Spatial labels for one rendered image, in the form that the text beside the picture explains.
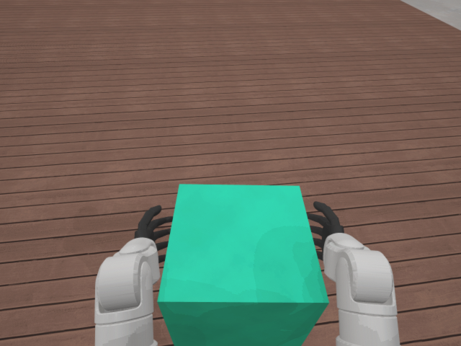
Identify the robot right hand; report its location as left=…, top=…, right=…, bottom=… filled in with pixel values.
left=307, top=201, right=344, bottom=261

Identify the robot left hand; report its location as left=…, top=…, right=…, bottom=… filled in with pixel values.
left=134, top=205, right=173, bottom=263

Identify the right robot forearm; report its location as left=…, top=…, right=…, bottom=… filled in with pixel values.
left=323, top=233, right=400, bottom=346

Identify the left robot forearm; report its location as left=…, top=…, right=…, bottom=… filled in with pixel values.
left=94, top=238, right=160, bottom=346

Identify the carton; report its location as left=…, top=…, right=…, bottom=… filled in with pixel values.
left=157, top=184, right=329, bottom=346

